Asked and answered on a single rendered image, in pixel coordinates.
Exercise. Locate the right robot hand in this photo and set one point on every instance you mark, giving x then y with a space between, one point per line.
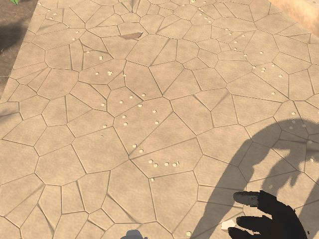
284 223

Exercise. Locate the robot left shin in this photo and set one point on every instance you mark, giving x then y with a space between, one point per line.
133 232

